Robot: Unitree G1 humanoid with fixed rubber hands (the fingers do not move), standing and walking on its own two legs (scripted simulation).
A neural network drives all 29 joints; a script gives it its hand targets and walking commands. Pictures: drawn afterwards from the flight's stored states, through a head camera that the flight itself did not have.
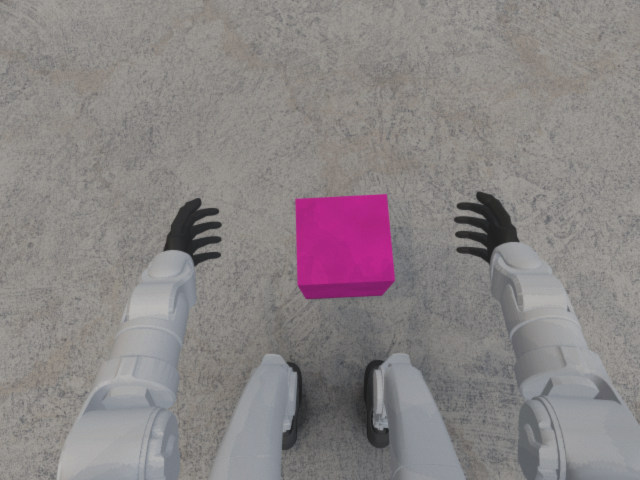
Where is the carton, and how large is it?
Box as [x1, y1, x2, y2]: [295, 194, 394, 298]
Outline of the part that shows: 386,194 295,199 297,282 298,286 306,298 381,295 394,280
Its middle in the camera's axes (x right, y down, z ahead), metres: +0.05 +0.04 +0.98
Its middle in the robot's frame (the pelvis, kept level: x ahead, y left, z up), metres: +0.49 -0.01 -0.56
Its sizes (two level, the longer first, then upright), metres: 0.210 0.200 0.250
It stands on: the floor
